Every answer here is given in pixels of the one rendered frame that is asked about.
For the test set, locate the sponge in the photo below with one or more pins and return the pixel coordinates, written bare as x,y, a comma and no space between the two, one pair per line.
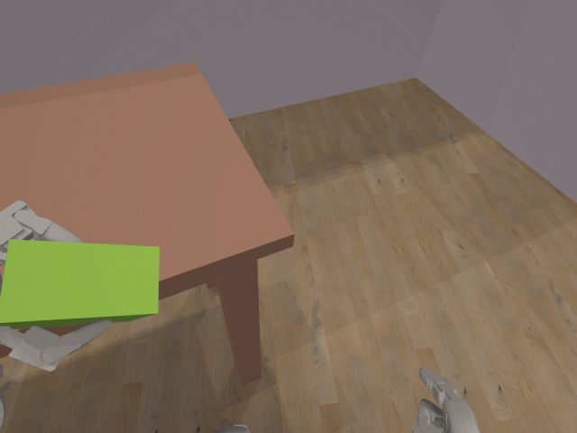
55,284

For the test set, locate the robot right hand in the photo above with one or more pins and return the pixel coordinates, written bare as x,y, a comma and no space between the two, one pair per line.
456,416

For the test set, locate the robot left hand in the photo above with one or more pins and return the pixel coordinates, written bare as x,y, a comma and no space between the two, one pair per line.
38,346

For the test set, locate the table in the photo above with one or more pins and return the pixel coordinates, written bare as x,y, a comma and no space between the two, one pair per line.
148,158

